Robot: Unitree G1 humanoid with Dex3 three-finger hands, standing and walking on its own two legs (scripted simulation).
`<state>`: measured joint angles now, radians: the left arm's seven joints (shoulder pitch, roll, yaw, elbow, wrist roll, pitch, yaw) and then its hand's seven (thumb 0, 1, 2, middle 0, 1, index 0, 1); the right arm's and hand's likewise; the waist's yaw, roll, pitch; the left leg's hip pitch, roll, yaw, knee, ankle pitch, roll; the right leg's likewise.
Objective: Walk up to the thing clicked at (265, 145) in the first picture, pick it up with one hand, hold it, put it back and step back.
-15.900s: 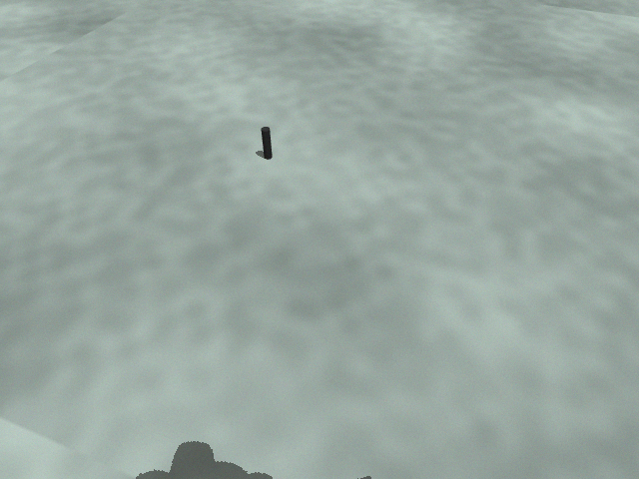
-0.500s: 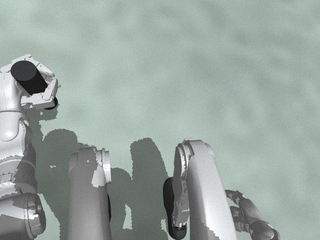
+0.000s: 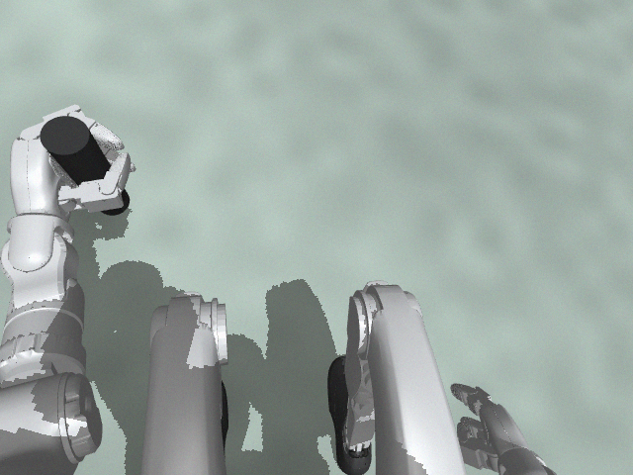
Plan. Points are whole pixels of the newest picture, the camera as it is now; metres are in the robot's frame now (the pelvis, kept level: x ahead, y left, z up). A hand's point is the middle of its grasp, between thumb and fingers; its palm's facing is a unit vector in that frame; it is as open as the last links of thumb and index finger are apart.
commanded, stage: settle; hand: left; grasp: from the side
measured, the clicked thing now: (93, 174) +0.46 +0.25 -0.04
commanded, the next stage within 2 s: lift in 0.04 s
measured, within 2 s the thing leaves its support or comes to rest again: neither
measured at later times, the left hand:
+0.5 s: hand (96, 156) +0.45 +0.22 +0.02, palm faces +0.08 -1.00 -0.03, open 5.2 cm
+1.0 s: hand (11, 88) +0.41 +0.22 +0.18, palm faces +0.09 -0.99 -0.04, open 5.2 cm
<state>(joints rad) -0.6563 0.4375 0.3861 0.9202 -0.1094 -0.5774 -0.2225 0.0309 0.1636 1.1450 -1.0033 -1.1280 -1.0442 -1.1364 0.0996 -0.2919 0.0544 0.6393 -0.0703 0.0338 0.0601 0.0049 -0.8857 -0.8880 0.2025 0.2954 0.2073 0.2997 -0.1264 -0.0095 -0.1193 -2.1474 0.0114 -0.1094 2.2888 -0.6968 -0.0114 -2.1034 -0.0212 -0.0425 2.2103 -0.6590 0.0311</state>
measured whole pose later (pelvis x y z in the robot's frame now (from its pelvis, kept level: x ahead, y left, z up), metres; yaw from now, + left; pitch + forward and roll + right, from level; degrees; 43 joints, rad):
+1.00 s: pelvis +0.02 +0.00 +0.15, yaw +3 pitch +30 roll -4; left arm -0.32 0.30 0.26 0.40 -0.19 -0.30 -0.17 0.03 0.16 1.14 -1.00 -1.13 -1.04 -1.14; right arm 0.14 -0.25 -0.01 0.59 0.04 0.00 -0.02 0.01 -0.88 -0.88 0.20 0.29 0.21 0.30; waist -0.05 0.03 -0.20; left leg -1.66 0.03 -0.06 1.81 -0.67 -0.01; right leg -1.64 -0.03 -0.03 1.76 -0.64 0.02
